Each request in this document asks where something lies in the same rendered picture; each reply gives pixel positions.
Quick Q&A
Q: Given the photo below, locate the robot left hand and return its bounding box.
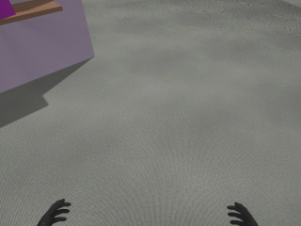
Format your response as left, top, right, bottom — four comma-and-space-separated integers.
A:
37, 199, 71, 226

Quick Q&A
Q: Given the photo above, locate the carton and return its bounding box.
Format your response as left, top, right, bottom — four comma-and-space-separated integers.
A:
0, 0, 16, 20

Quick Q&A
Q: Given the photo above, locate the table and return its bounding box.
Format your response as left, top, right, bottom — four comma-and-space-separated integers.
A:
0, 0, 63, 25

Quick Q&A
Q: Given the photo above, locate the robot right hand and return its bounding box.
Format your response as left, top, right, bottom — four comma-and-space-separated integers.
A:
227, 202, 259, 226

